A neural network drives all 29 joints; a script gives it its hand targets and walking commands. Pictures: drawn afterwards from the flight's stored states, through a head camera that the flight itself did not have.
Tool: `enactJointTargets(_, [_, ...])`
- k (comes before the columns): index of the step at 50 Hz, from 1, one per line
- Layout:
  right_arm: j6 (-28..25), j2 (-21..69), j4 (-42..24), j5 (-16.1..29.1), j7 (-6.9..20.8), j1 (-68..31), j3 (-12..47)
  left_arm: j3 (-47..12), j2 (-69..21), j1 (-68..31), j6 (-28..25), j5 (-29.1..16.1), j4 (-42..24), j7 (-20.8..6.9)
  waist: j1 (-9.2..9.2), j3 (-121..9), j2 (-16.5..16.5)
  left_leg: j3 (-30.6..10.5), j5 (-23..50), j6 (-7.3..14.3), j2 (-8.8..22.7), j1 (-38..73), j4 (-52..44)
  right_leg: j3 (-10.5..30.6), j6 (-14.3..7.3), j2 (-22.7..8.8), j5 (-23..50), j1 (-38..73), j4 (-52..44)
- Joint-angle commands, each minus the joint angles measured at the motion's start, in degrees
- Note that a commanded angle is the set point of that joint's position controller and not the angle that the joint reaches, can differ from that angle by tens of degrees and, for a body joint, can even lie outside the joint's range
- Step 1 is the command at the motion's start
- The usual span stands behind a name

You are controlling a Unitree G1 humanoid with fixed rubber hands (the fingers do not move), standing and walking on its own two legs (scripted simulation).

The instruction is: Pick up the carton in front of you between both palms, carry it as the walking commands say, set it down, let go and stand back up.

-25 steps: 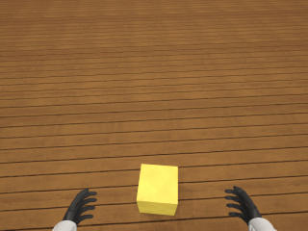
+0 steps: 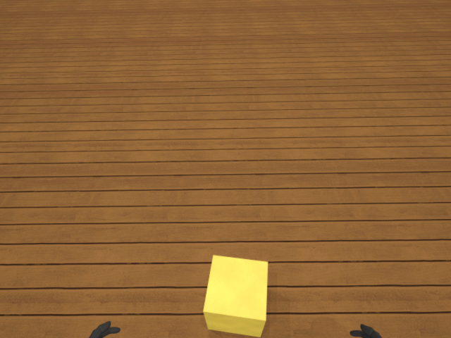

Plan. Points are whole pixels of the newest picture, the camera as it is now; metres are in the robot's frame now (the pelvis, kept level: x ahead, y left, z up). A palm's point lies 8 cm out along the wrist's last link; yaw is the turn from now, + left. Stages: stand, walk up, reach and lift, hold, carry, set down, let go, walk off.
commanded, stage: stand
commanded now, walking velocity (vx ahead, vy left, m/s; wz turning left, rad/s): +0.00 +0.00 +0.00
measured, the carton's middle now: (237, 296) +0.39 -0.01 -0.64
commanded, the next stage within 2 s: none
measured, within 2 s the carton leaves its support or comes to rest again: neither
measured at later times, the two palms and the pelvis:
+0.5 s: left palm out of the picture +0.05 +0.26 -0.12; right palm out of the picture +0.09 -0.26 -0.12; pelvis +0.02 +0.00 -0.01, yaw +3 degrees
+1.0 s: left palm out of the picture -0.03 +0.24 -0.13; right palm out of the picture +0.02 -0.25 -0.13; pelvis +0.00 -0.01 +0.00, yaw +4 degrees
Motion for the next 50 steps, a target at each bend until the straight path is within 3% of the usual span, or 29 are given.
enactJointTargets(1, [-0.7,-6.2,-2.4,0.3,-0.5,0.6,-1.2,1.0,6.0,0.9,-0.6,-0.4,-3.1,0.4,0.04,-1.5,-1.5,-5.7,21.8,0.6,6.4,-1.9,-1.5,5.5,0.9,-6.6,22.7,3.0,-1.5])
enactJointTargets(12, [1.2,-5.7,0.7,0.9,-1.4,2.9,-0.6,0.5,6.1,4.4,1.1,-0.9,-1.0,1.3,0.22,0.2,-0.8,-5.2,24.0,1.1,5.4,-2.3,1.5,3.0,-0.2,-6.5,29.6,3.4,0.4])
enactJointTargets(33, [3.4,-5.4,6.9,0.8,-2.1,3.8,-0.1,0.2,5.3,7.5,3.5,-0.6,6.3,1.8,0.32,5.0,-0.1,-6.7,21.1,2.0,4.9,-2.5,-0.4,1.5,-1.3,-5.9,18.3,4.6,-2.6])
enactJointTargets(50, [4.1,-2.7,15.0,1.1,-2.1,4.9,1.1,-1.1,2.9,9.6,3.7,-0.6,14.7,1.8,0.25,8.1,0.0,-7.1,19.1,1.8,5.0,-1.5,-3.5,1.3,-1.5,-6.1,15.2,5.9,-5.7])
